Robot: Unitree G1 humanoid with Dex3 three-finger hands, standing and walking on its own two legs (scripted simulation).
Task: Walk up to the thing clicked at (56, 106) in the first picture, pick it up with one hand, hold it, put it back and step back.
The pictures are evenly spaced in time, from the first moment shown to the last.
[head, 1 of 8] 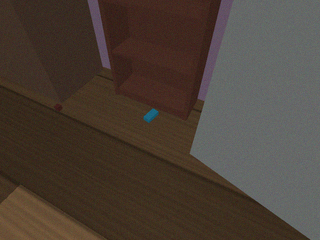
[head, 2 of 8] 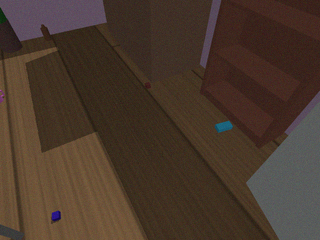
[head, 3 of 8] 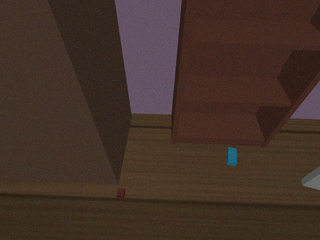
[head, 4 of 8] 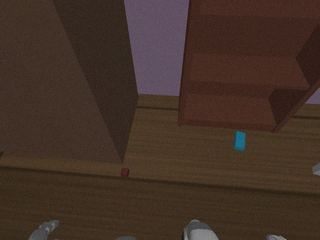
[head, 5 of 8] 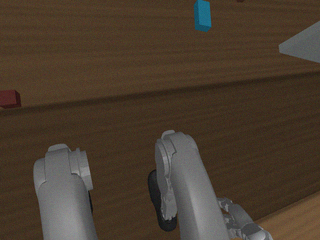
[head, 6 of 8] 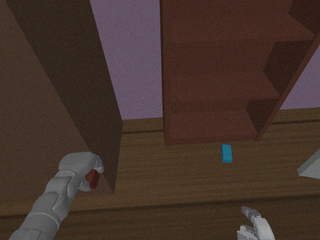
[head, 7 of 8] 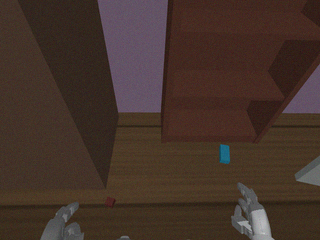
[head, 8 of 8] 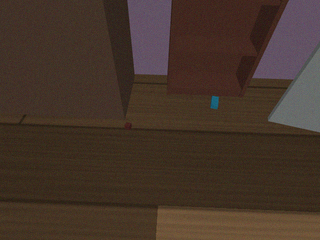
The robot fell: no
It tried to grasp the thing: yes
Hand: left
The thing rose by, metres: 0.68
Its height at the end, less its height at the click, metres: +0.00
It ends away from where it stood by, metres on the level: 0.02
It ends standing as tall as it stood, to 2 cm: yes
